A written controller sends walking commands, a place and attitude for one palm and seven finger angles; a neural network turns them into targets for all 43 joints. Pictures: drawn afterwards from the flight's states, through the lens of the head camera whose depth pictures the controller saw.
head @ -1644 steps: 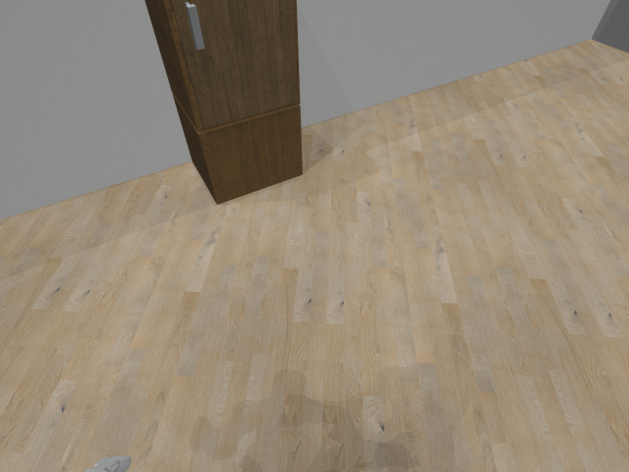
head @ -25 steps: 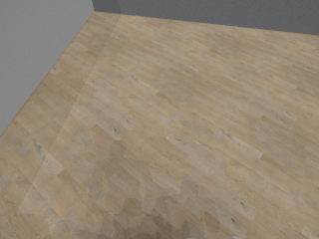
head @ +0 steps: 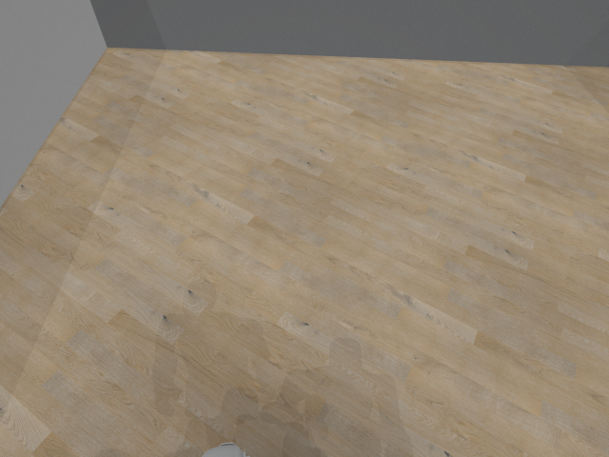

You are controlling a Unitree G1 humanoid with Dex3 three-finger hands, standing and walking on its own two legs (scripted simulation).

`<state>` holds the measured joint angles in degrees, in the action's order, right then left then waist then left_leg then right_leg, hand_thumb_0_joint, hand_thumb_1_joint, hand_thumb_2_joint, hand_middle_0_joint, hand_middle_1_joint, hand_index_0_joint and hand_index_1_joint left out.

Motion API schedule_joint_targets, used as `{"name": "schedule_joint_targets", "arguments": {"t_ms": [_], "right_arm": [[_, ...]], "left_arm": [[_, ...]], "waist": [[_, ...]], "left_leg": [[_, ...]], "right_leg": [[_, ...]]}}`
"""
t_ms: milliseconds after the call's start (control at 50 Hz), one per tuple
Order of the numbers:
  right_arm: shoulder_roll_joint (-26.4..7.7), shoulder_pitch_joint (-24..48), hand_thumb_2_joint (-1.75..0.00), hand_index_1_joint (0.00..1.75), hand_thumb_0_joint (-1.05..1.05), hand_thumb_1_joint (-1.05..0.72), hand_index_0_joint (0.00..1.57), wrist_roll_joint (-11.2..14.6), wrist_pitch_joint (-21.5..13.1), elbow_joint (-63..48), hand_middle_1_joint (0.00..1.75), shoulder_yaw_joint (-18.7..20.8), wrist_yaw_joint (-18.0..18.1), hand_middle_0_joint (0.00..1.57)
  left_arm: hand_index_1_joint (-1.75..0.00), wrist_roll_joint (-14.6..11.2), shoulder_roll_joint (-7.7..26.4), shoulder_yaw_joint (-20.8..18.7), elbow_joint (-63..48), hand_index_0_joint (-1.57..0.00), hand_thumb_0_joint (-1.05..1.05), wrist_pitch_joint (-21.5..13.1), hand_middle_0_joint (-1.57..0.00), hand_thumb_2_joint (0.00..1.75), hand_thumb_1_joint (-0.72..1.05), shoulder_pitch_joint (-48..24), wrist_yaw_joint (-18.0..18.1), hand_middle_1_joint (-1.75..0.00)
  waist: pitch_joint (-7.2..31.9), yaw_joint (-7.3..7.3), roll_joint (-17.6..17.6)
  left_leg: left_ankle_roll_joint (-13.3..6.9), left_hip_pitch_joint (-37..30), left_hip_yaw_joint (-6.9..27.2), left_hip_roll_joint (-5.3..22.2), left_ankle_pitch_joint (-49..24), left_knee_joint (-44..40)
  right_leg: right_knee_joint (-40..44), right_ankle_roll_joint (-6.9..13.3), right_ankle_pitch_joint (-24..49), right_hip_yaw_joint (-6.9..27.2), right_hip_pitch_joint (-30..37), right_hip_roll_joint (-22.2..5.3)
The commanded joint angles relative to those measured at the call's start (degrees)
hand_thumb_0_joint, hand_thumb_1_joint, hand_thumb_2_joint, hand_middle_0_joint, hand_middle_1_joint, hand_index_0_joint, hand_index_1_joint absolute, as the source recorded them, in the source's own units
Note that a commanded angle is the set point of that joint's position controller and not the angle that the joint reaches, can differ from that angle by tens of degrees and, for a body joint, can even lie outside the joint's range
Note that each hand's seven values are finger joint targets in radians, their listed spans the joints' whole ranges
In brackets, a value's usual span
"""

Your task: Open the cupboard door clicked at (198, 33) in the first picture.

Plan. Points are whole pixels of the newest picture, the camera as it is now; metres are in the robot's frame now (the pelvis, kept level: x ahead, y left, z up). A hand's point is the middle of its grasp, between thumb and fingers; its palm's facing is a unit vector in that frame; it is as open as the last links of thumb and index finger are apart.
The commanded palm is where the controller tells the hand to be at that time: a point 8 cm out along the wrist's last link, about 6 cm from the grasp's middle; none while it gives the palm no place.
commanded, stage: turn to face it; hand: left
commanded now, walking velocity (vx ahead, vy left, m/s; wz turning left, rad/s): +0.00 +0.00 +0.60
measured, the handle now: out of the picture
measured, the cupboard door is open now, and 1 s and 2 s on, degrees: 39 39 39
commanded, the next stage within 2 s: none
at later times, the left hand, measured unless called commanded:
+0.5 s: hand (184, 438) +0.17 +0.18 -0.16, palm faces +0.30 -0.92 -0.25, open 7.4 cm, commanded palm none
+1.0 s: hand (163, 417) +0.20 +0.22 -0.16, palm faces +0.54 -0.79 -0.28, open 7.4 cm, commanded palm none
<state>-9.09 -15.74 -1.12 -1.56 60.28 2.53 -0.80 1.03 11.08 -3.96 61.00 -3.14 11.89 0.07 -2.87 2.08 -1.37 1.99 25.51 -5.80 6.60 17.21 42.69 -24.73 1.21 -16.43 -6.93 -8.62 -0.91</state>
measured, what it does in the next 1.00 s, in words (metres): walks ahead, turning left: left foot, then right foot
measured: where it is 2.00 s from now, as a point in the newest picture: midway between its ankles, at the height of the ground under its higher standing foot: (306, 428)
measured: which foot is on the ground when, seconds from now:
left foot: up 0.00-0.04, down 0.06-0.34, up 0.36-0.68, down 0.70-1.00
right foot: down 0.00-0.08, up 0.10-0.32, down 0.34-0.68, up 0.70-1.00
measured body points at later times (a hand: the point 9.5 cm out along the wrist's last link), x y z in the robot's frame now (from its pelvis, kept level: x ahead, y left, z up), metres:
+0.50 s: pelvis +0.15 -0.03 +0.00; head +0.19 -0.03 +0.45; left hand +0.16 +0.23 -0.14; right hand +0.28 -0.26 -0.15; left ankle +0.09 +0.10 -0.66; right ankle +0.14 -0.13 -0.74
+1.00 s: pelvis +0.22 -0.03 -0.01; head +0.28 +0.00 +0.43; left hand +0.17 +0.26 -0.14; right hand +0.44 -0.19 -0.16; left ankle +0.15 +0.09 -0.74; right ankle +0.30 -0.14 -0.73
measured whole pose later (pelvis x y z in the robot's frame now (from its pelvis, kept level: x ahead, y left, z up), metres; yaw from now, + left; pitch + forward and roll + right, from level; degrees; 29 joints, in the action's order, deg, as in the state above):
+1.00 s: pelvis +0.22 -0.03 -0.01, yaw +34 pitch +2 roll -1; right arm -13.3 -8.5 -1.2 2.8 52.2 3.6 -0.8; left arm 0.7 14.0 -3.7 49.3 1.6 6.9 0.2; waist -6.3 0.3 1.7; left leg 1.3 18.9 3.8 0.9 17.6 34.5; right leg -40.4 -4.6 -20.9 -1.8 -21.3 -2.7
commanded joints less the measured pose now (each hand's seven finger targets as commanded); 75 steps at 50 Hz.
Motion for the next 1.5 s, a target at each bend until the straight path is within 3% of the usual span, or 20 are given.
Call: {"name": "schedule_joint_targets", "arguments": {"t_ms": [0, 40, 80, 280, 320, 340, 440, 580, 640, 660, 680, 800, 960, 1000, 1060, 1260, 1280, 1300, 1320, 1480], "right_arm": [[-2.9, -7.9, -0.90, 0.30, 0.00, -0.90, 0.20, -0.2, -1.1, 0.6, 0.30, 0.1, 0.2, 0.20], [-11.7, -14.7, -0.90, 0.30, 0.00, -0.90, 0.20, -1.0, -1.3, 1.3, 0.30, 1.9, 1.3, 0.20], [-13.2, -13.8, -0.90, 0.30, 0.00, -0.90, 0.20, -1.2, -0.3, 0.6, 0.30, 2.0, 2.5, 0.20], [-12.6, 5.6, -0.90, 0.30, 0.00, -0.90, 0.20, -0.1, 2.2, -7.5, 0.30, 3.0, 2.1, 0.20], [-6.9, 7.7, -0.90, 0.30, 0.00, -0.90, 0.20, 0.4, 2.8, -10.3, 0.30, 2.5, 1.0, 0.20], [-8.5, 9.0, -0.90, 0.30, 0.00, -0.90, 0.20, 0.0, 3.1, -10.9, 0.30, 3.1, 0.5, 0.20], [-5.7, 9.6, -0.90, 0.30, 0.00, -0.90, 0.20, 0.2, 3.9, -9.5, 0.30, 2.1, -0.3, 0.20], [-6.6, 11.7, -0.90, 0.30, 0.00, -0.90, 0.20, 0.5, 3.3, -11.7, 0.30, 1.2, -0.8, 0.20], [-12.2, 2.9, -0.90, 0.30, 0.00, -0.90, 0.20, -0.3, 2.7, -10.5, 0.30, 2.7, -0.5, 0.20], [-19.4, -1.6, -0.90, 0.30, 0.00, -0.90, 0.20, -0.8, 2.4, -10.3, 0.30, 4.5, -0.2, 0.20], [-21.9, -4.6, -0.90, 0.30, 0.00, -0.90, 0.20, 0.0, 3.2, -9.2, 0.30, 4.8, 0.0, 0.20], [-16.5, 7.1, -0.90, 0.30, 0.00, -0.90, 0.20, -0.3, 2.2, -12.4, 0.30, 3.5, 1.6, 0.20], [-15.7, 10.7, -0.90, 0.30, 0.00, -0.90, 0.20, 0.1, 3.3, -13.4, 0.30, 4.4, 1.0, 0.20], [-9.0, 10.3, -0.90, 0.30, 0.00, -0.90, 0.20, 0.9, 3.3, -15.8, 0.30, 3.5, 0.3, 0.20], [-10.0, 9.9, -0.90, 0.30, 0.00, -0.90, 0.20, 0.1, 4.5, -13.3, 0.30, 3.5, -0.1, 0.20], [-8.7, 7.0, -0.90, 0.30, 0.00, -0.90, 0.20, 0.5, 3.3, -12.1, 0.30, 2.1, -0.9, 0.20], [-11.8, 2.9, -0.90, 0.30, 0.00, -0.90, 0.20, 0.1, 2.9, -11.3, 0.30, 3.1, -0.8, 0.20], [-18.1, -0.5, -0.90, 0.30, 0.00, -0.90, 0.20, -0.4, 2.7, -11.4, 0.30, 4.7, -0.5, 0.20], [-20.8, -4.1, -0.90, 0.30, 0.00, -0.90, 0.20, -0.3, 3.3, -10.1, 0.30, 5.2, 0.0, 0.20], [-16.0, 4.6, -0.90, 0.30, 0.00, -0.90, 0.20, -0.6, 2.4, -11.8, 0.30, 4.1, 1.6, 0.20]], "left_arm": [[-0.30, -0.4, 5.6, -0.3, -1.1, -0.20, 0.00, -0.5, -0.20, 0.90, 0.90, 2.7, 0.4, -0.30], [-0.30, -0.7, 2.1, 0.4, -2.8, -0.20, 0.00, 0.2, -0.20, 0.90, 0.90, 5.5, 0.7, -0.30], [-0.30, -0.4, 2.5, 0.7, -5.1, -0.20, 0.00, 1.0, -0.20, 0.90, 0.90, 0.7, 1.0, -0.30], [-0.30, -0.3, 4.0, -1.1, -6.0, -0.20, 0.00, 2.7, -0.20, 0.90, 0.90, 5.2, 0.8, -0.30], [-0.30, 0.9, 13.0, -2.9, -7.3, -0.20, 0.00, 2.2, -0.20, 0.90, 0.90, 6.9, 1.5, -0.30], [-0.30, 0.6, 14.5, -2.6, -8.7, -0.20, 0.00, 2.7, -0.20, 0.90, 0.90, 6.0, 1.3, -0.30], [-0.30, 0.5, 8.1, -1.1, -9.6, -0.20, 0.00, 1.5, -0.20, 0.90, 0.90, 2.0, 1.9, -0.30], [-0.30, 0.4, 12.8, -2.0, -9.4, -0.20, 0.00, 1.3, -0.20, 0.90, 0.90, 4.9, 1.7, -0.30], [-0.30, -0.4, 12.9, -2.1, -11.2, -0.20, 0.00, 1.5, -0.20, 0.90, 0.90, 2.2, 1.3, -0.30], [-0.30, -1.0, 8.7, -1.2, -13.8, -0.20, 0.00, 1.9, -0.20, 0.90, 0.90, 1.1, 0.7, -0.30], [-0.30, -0.3, 8.6, -0.7, -16.0, -0.20, 0.00, 2.9, -0.20, 0.90, 0.90, -1.5, 1.4, -0.30], [-0.30, 0.0, 7.4, -1.0, -13.3, -0.20, 0.00, 4.8, -0.20, 0.90, 0.90, -1.1, 0.5, -0.30], [-0.30, -0.2, 8.3, -1.4, -13.8, -0.20, 0.00, 3.3, -0.20, 0.90, 0.90, 3.8, 0.6, -0.30], [-0.30, 1.0, 17.6, -3.1, -14.1, -0.20, 0.00, 2.4, -0.20, 0.90, 0.90, 6.3, 1.7, -0.30], [-0.30, 0.3, 11.5, -1.3, -15.2, -0.20, 0.00, 2.5, -0.20, 0.90, 0.90, -0.6, 2.3, -0.30], [-0.30, 0.0, 13.8, -2.6, -13.2, -0.20, 0.00, 2.5, -0.20, 0.90, 0.90, 2.0, 1.6, -0.30], [-0.30, -0.5, 12.6, -2.4, -14.1, -0.20, 0.00, 2.7, -0.20, 0.90, 0.90, 1.1, 1.2, -0.30], [-0.30, -0.8, 8.3, -1.4, -16.3, -0.20, 0.00, 3.1, -0.20, 0.90, 0.90, 0.1, 0.8, -0.30], [-0.30, -0.2, 7.6, -0.7, -18.3, -0.20, 0.00, 3.8, -0.20, 0.90, 0.90, -3.7, 1.2, -0.30], [-0.30, -0.3, 6.4, -1.0, -14.7, -0.20, 0.00, 4.7, -0.20, 0.90, 0.90, -4.1, 0.6, -0.30]], "waist": [[2.4, 1.04, -0.4], [6.9, 2.98, 16.2], [6.7, 3.01, 17.6], [6.5, -4.34, 7.4], [3.3, -6.02, -17.1], [3.0, -6.57, -14.2], [2.1, -2.66, -9.3], [6.5, -3.00, -11.3], [11.9, 2.74, -3.0], [14.4, 5.03, 16.1], [14.8, 5.09, 12.9], [6.5, -1.36, 9.7], [7.4, -4.58, 8.6], [7.2, -6.14, -18.4], [3.8, -2.29, -14.6], [8.0, -1.00, -8.1], [10.6, 1.49, -0.9], [11.8, 3.24, 17.1], [11.5, 4.71, 15.8], [7.5, -0.28, 9.2]], "left_leg": [[-0.9, -13.9, -0.7, -2.8, -14.4, -14.2], [-10.0, -25.8, 19.5, 11.5, -32.6, -17.4], [-15.8, -24.0, 30.3, 16.7, -34.9, -22.1], [-7.5, -2.8, 16.8, 3.6, -12.7, -17.0], [0.2, 11.3, 3.7, -9.1, 13.0, 2.5], [-0.2, 9.2, 5.3, -7.5, 18.4, 16.1], [1.7, 9.3, 3.3, -3.8, 10.4, 18.6], [0.1, -0.8, -3.8, -7.8, 4.5, -4.0], [-3.5, -23.7, -0.7, -3.6, -19.5, -15.6], [-13.8, -34.9, 24.1, 14.8, -45.6, -16.4], [-18.8, -31.4, 26.5, 20.6, -49.0, -17.4], [-11.5, -17.3, 15.5, 7.2, -32.1, -19.4], [-6.8, -5.5, 17.7, 1.7, -18.3, -11.7], [0.5, 9.3, 5.7, -11.0, 19.7, 14.1], [0.8, 9.8, 8.6, -4.7, 12.7, 31.9], [-0.4, -10.8, -2.1, -7.5, -1.9, -12.9], [-2.5, -21.4, 2.5, -3.4, -14.6, -16.5], [-11.2, -30.5, 25.3, 13.3, -36.7, -18.2], [-17.2, -27.4, 29.4, 19.2, -40.1, -19.5], [-11.7, -16.7, 19.5, 6.7, -27.9, -19.3]], "right_leg": [[0.3, 2.9, 15.9, 1.7, -2.6, -9.8], [-20.3, -2.1, -5.5, -3.8, -14.7, -1.6], [-38.3, -2.5, -21.3, 3.6, -22.2, -0.8], [-5.0, -4.6, 2.1, 2.4, 0.7, -0.2], [11.9, 3.2, -1.9, 26.0, 5.7, -22.5], [13.8, 7.7, -3.3, 27.3, -0.4, -27.6], [3.1, 4.6, 35.9, 6.1, 4.9, -18.3], [-6.2, 2.5, 55.3, -1.0, 11.8, -18.4], [-23.2, -2.2, 40.9, -4.9, -2.6, -16.5], [-38.9, -6.6, -7.3, -5.3, -21.5, -7.3], [-45.8, -5.8, -22.6, 2.8, -23.6, -5.4], [-37.5, -6.8, -9.6, 6.1, -21.2, -4.2], [-3.6, -5.6, 3.4, 3.0, 0.3, -0.2], [8.6, 5.1, 17.9, 28.8, 7.2, -27.0], [4.5, 6.6, 22.2, 16.7, 0.2, -20.9], [-11.1, 0.3, 37.9, -1.0, 3.9, -18.2], [-19.4, -2.5, 28.3, -3.2, -4.7, -16.5], [-33.3, -7.0, -10.7, -4.5, -21.9, -7.6], [-40.8, -6.4, -24.0, 2.2, -25.1, -5.9], [-29.7, -6.1, -10.6, 5.8, -18.5, -2.8]]}}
